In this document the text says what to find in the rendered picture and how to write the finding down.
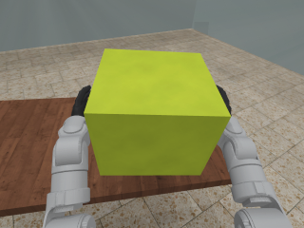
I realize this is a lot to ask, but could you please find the carton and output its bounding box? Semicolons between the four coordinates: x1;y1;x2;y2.
84;48;231;176

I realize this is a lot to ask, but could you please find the robot right upper arm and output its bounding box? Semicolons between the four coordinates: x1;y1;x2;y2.
234;208;292;228

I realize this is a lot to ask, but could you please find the robot left hand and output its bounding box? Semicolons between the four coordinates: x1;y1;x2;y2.
71;85;91;117

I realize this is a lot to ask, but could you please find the robot left upper arm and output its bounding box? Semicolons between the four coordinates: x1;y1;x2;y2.
45;213;96;228

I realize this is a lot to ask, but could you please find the robot left forearm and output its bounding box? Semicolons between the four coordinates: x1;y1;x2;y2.
42;115;90;228

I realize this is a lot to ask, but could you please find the robot right forearm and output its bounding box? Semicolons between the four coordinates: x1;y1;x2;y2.
217;117;294;228

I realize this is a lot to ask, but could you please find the table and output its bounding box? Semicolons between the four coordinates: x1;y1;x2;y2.
0;97;232;218

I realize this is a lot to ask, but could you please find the robot right hand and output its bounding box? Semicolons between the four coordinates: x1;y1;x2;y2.
217;85;232;117

